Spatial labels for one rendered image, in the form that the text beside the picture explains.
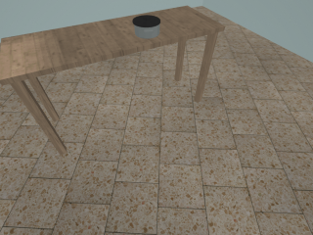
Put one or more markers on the pot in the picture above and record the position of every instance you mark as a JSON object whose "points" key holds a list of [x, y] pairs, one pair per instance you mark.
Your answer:
{"points": [[147, 32]]}

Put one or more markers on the table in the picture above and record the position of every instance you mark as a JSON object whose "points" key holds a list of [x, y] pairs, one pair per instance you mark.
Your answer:
{"points": [[30, 55]]}

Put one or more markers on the knob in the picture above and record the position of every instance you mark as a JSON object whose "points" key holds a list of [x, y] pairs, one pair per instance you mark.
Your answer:
{"points": [[146, 18]]}

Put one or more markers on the lid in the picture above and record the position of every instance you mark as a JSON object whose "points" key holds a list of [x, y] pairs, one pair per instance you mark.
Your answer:
{"points": [[153, 21]]}

